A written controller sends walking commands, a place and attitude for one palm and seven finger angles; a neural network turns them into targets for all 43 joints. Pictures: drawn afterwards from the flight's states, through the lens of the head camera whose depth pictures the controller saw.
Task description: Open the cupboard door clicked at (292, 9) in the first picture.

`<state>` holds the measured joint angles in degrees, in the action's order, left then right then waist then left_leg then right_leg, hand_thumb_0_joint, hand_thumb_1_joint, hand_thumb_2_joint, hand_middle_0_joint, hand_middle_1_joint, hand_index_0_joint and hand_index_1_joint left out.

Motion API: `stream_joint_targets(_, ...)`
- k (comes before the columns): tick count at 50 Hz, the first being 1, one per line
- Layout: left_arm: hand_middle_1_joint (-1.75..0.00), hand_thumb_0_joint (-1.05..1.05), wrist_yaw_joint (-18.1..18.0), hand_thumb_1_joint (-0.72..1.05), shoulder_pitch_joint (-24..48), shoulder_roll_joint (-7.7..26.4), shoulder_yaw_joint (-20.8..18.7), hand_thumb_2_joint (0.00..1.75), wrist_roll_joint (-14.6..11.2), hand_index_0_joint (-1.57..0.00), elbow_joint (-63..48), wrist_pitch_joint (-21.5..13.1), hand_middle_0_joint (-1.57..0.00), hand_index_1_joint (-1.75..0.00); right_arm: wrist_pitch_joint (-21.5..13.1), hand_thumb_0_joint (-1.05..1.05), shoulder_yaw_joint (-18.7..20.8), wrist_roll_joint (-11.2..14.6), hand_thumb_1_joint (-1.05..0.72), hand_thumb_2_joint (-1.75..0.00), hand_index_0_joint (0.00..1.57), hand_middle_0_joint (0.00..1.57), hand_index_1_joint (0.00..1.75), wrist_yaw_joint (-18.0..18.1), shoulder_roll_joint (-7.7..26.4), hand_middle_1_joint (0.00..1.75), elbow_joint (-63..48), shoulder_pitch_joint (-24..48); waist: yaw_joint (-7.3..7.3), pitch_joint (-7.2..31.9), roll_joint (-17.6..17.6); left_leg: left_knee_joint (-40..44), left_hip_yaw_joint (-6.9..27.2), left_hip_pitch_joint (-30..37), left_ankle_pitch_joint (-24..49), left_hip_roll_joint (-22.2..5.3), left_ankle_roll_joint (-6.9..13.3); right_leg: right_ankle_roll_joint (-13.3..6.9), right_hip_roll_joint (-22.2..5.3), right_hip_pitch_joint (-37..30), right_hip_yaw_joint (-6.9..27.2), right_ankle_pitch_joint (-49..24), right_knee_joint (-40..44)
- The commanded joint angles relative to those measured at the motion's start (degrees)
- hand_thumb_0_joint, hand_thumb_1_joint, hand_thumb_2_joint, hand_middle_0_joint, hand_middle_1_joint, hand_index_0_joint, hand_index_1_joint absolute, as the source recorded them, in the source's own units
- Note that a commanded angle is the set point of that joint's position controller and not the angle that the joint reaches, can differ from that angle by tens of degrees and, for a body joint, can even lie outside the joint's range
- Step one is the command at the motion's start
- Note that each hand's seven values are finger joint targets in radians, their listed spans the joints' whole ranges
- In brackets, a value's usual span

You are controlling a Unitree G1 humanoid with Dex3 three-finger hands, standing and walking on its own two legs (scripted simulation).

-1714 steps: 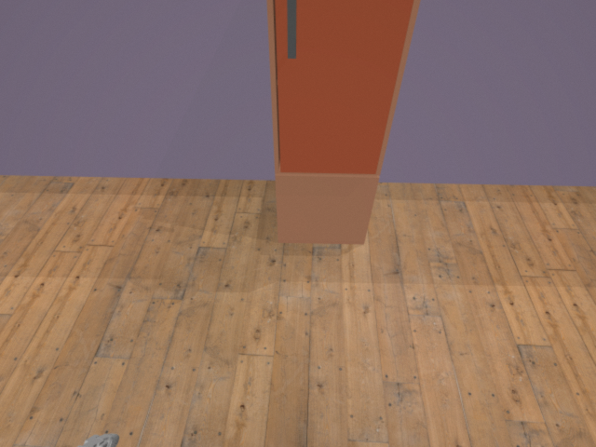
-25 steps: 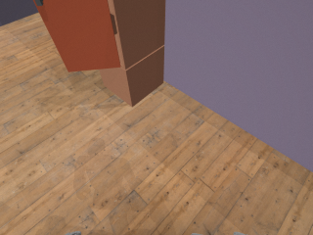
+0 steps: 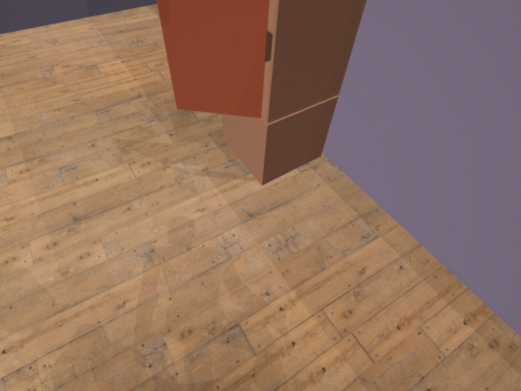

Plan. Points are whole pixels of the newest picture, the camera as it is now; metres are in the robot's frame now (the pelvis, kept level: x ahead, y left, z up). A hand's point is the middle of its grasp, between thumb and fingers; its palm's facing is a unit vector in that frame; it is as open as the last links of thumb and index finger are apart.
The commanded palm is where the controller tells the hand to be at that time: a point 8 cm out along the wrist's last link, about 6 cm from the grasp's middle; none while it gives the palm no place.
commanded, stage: take the last steps up to it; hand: left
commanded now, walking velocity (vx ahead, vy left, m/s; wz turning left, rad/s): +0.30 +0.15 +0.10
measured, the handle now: out of the picture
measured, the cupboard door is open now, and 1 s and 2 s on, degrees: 50 50 50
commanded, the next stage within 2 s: come to a stop and stand still in 1.18 s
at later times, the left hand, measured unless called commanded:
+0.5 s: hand (183, 300) +0.28 +0.18 -0.16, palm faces +0.01 -0.98 -0.20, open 7.4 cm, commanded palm none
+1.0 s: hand (156, 322) +0.24 +0.22 -0.17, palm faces +0.20 -0.97 -0.14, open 7.3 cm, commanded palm none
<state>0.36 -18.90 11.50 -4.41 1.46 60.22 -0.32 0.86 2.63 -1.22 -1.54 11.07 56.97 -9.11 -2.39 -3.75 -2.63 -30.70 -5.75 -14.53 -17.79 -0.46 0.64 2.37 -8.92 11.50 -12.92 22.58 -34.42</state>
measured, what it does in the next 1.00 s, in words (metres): walks ahead: right foot, then left foot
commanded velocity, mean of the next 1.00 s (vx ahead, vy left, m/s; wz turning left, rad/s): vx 0.29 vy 0.12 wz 0.01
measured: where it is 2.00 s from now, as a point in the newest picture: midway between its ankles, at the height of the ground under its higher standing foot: (229, 313)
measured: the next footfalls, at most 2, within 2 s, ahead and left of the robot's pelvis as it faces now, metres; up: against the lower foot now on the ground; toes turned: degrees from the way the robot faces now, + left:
right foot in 0.46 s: +0.26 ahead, -0.08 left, +0.00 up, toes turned -8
left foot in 0.98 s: +0.47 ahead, +0.19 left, +0.00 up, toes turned +11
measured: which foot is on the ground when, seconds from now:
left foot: down 0.00-0.46, up 0.48-0.96, down 0.98-1.00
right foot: up 0.00-0.44, down 0.46-0.98, up 1.00-1.00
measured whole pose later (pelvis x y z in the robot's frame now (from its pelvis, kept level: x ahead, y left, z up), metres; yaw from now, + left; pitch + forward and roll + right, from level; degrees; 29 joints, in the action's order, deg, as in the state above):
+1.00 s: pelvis +0.36 +0.08 -0.01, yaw +3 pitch +1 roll +0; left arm 0.0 -25.3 6.6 -2.3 1.2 67.5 -2.6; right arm -2.6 2.0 -1.7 -1.6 11.0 57.0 -4.1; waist -3.8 -4.2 -0.9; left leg -31.4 -7.4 -22.7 -9.7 -1.8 1.7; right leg 2.7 -7.9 2.6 -9.4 26.5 -32.8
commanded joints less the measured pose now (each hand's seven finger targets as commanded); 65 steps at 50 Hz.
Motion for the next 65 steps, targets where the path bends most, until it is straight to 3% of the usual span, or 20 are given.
stream_joint_targets(1,-0.30,0.00,-0.1,0.90,12.8,3.3,0.0,0.90,0.2,-0.20,-9.1,-1.0,-0.20,-0.30,-1.2,0.00,3.0,-0.7,-0.90,-0.90,0.20,0.20,0.30,2.4,12.8,0.30,1.7,-17.9,9.18,3.2,16.6,18.9,30.1,17.4,-6.9,-21.3,12.8,-1.9,2.5,30.9,8.5,11.0,-30.9)
stream_joint_targets(7,-0.30,0.00,0.5,0.90,6.4,2.6,0.4,0.90,0.1,-0.20,-3.5,-0.8,-0.20,-0.30,-4.2,0.00,0.4,0.1,-0.90,-0.90,0.20,0.20,0.30,2.9,5.9,0.30,0.9,-12.7,2.40,1.2,6.8,18.5,11.7,14.5,24.9,-12.4,9.9,-1.1,1.1,26.2,10.0,-5.8,-30.7)
stream_joint_targets(17,-0.30,0.00,0.6,0.90,17.1,0.4,1.3,0.90,-0.3,-0.20,-7.6,-1.0,-0.20,-0.30,-4.2,0.00,-0.3,-0.5,-0.90,-0.90,0.20,0.20,0.30,3.0,4.1,0.30,6.3,-20.3,4.26,-4.4,7.3,18.1,8.5,14.0,29.6,-12.8,10.0,-2.6,3.0,21.3,7.2,-9.0,-9.6)
stream_joint_targets(19,-0.30,0.00,0.6,0.90,16.2,0.5,1.0,0.90,-0.3,-0.20,-8.0,-1.1,-0.20,-0.30,-4.2,0.00,-0.1,-0.6,-0.90,-0.90,0.20,0.20,0.30,3.1,4.8,0.30,7.0,-20.1,3.29,-4.2,5.9,16.1,7.9,12.0,32.6,-12.7,9.6,-3.6,4.7,15.2,6.1,-7.2,-6.6)
stream_joint_targets(21,-0.30,0.00,0.4,0.90,5.8,2.2,0.2,0.90,-0.2,-0.20,-5.5,-1.8,-0.20,-0.30,-4.2,0.00,0.0,-0.2,-0.90,-0.90,0.20,0.20,0.30,3.0,5.5,0.30,7.3,-18.3,-1.86,0.5,3.7,4.5,5.7,9.7,40.7,-10.1,7.6,-5.0,7.3,1.2,4.9,-9.1,-0.5)
stream_joint_targets(22,-0.30,0.00,0.0,0.90,-3.8,4.7,-0.7,0.90,0.0,-0.20,-2.8,-2.6,-0.20,-0.30,-4.5,0.00,0.2,0.4,-0.90,-0.90,0.20,0.20,0.30,2.8,5.4,0.30,7.0,-17.0,-5.95,5.5,0.5,-7.4,3.9,2.4,35.6,-7.0,5.4,-6.6,3.9,-13.5,9.5,-11.7,3.5)
stream_joint_targets(23,-0.30,0.00,-0.8,0.90,-11.8,10.5,-2.4,0.90,0.3,-0.20,-0.7,-3.0,-0.20,-0.30,-5.0,0.00,0.3,1.3,-0.90,-0.90,0.20,0.20,0.30,2.5,3.1,0.30,5.4,-19.4,-7.31,12.7,-10.8,-26.0,0.2,-13.1,10.9,1.6,2.0,-13.4,-12.8,-29.0,33.9,-13.0,10.0)
stream_joint_targets(24,-0.30,0.00,-0.8,0.90,-11.8,12.9,-2.7,0.90,-0.8,-0.20,-0.2,-2.9,-0.20,-0.30,-4.3,0.00,0.5,1.0,-0.90,-0.90,0.20,0.20,0.30,2.4,3.7,0.30,4.9,-19.0,-5.38,13.4,-13.3,-42.5,4.2,-17.3,-13.5,3.2,1.1,-17.5,-21.9,-24.6,47.3,-9.9,18.8)
stream_joint_targets(26,-0.30,0.00,-1.5,0.90,-0.7,6.9,-1.3,0.90,-1.0,-0.20,-3.0,-2.5,-0.20,-0.30,-3.3,0.00,1.0,0.3,-0.90,-0.90,0.20,0.20,0.30,2.0,2.2,0.30,3.5,-10.1,-2.15,0.4,0.1,-44.5,9.5,-20.8,-3.7,-3.5,1.1,-13.3,-17.8,-6.7,36.3,0.1,22.9)
stream_joint_targets(29,-0.30,0.00,-1.1,0.90,2.7,0.8,0.8,0.90,-0.6,-0.20,-2.5,-4.1,-0.20,-0.30,-1.3,0.00,0.3,-0.3,-0.90,-0.90,0.20,0.20,0.30,1.2,-1.6,0.30,5.7,-14.2,2.60,-1.4,-5.2,-36.7,6.9,-15.0,4.9,-5.6,-1.2,-7.9,-9.7,4.1,17.7,-10.3,25.2)
stream_joint_targets(32,-0.30,0.00,-1.0,0.90,0.4,0.8,0.3,0.90,-0.4,-0.20,-1.2,-5.0,-0.20,-0.30,-0.8,0.00,0.6,-0.5,-0.90,-0.90,0.20,0.20,0.30,0.7,-2.4,0.30,5.8,-14.0,2.95,0.8,-3.1,-30.2,4.7,-16.7,7.8,-5.8,-2.8,-8.0,-7.8,0.3,13.1,-18.3,24.8)
stream_joint_targets(43,-0.30,0.00,-1.1,0.90,-5.9,5.4,0.7,0.90,-0.1,-0.20,3.5,-4.9,-0.20,-0.30,-2.1,0.00,0.0,0.0,-0.90,-0.90,0.20,0.20,0.30,-1.0,0.4,0.30,-1.9,5.2,-0.78,-2.2,-6.5,-7.6,-0.4,-17.2,7.4,-3.2,-2.3,-8.4,-10.1,-10.5,9.6,-34.7,20.7)
stream_joint_targets(46,-0.30,0.00,-1.4,0.90,-4.9,6.4,0.4,0.90,0.0,-0.20,3.9,-4.2,-0.20,-0.30,-2.8,0.00,0.2,0.0,-0.90,-0.90,0.20,0.20,0.30,-0.6,1.9,0.30,-1.6,2.4,1.64,-0.7,-7.2,-0.8,-2.2,-5.8,5.0,-0.6,-0.5,-7.3,-9.8,-7.9,8.4,-39.0,14.0)
stream_joint_targets(47,-0.30,0.00,-1.4,0.90,-3.1,6.4,0.1,0.90,-0.2,-0.20,3.3,-4.1,-0.20,-0.30,-3.3,0.00,0.5,-0.2,-0.90,-0.90,0.20,0.20,0.30,0.0,3.3,0.30,0.5,-5.0,5.68,2.1,-4.8,4.2,-2.8,4.2,7.3,0.6,0.3,-6.1,-7.8,-4.8,6.1,-40.1,6.3)
stream_joint_targets(48,-0.30,0.00,-1.2,0.90,-3.7,4.7,0.5,0.90,-0.4,-0.20,2.5,-3.9,-0.20,-0.30,-3.7,0.00,1.4,-0.6,-0.90,-0.90,0.20,0.20,0.30,0.7,7.7,0.30,2.8,-13.2,8.44,8.5,2.4,4.5,0.0,17.7,11.3,-4.0,1.7,-4.6,-4.2,1.4,4.2,-30.5,-5.7)
stream_joint_targets(49,-0.30,0.00,-0.7,0.90,-6.9,1.1,0.8,0.90,-1.0,-0.20,1.7,-3.7,-0.20,-0.30,-3.8,0.00,3.1,-1.3,-0.90,-0.90,0.20,0.20,0.30,1.6,13.8,0.30,3.7,-18.8,9.05,14.9,17.1,5.4,19.5,29.6,19.6,-18.4,7.6,-2.4,4.5,15.5,1.7,2.2,-21.8)
stream_joint_targets(51,-0.30,0.00,-1.5,0.90,-0.1,-0.1,1.5,0.90,-1.0,-0.20,-1.0,-3.2,-0.20,-0.30,-3.4,0.00,2.8,-0.3,-0.90,-0.90,0.20,0.20,0.30,2.9,13.6,0.30,3.2,-17.6,8.10,13.3,15.7,11.5,22.4,22.0,24.4,-23.4,11.2,-4.1,4.2,23.2,11.3,9.5,-41.6)
stream_joint_targets(54,-0.30,0.00,-0.7,0.90,0.7,-0.8,0.7,0.90,-0.2,-0.20,0.4,-2.1,-0.20,-0.30,-4.4,0.00,0.7,-0.4,-0.90,-0.90,0.20,0.20,0.30,3.2,5.6,0.30,0.2,-9.0,3.58,3.6,7.2,16.2,12.8,7.4,21.0,-18.2,9.0,-3.4,0.7,21.5,13.4,-0.8,-39.7)
stream_joint_targets(57,-0.30,0.00,-0.6,0.90,-2.6,-2.1,0.8,0.90,-0.1,-0.20,1.3,-0.8,-0.20,-0.30,-5.1,0.00,0.1,-0.2,-0.90,-0.90,0.20,0.20,0.30,3.2,3.9,0.30,0.6,-8.3,0.78,4.0,7.1,18.3,6.9,5.4,25.1,-15.5,8.4,-2.6,1.1,18.7,12.3,-4.5,-33.8)
stream_joint_targets(65,-0.30,0.00,-0.5,0.90,5.8,-1.7,1.4,0.90,-0.1,-0.20,-2.7,0.0,-0.20,-0.30,-4.3,0.00,-0.2,-0.7,-0.90,-0.90,0.20,0.20,0.30,3.1,3.9,0.30,2.3,-11.3,1.67,0.7,6.1,17.4,3.1,6.1,31.2,-14.8,9.1,-2.6,2.9,14.7,9.8,-8.8,-12.7)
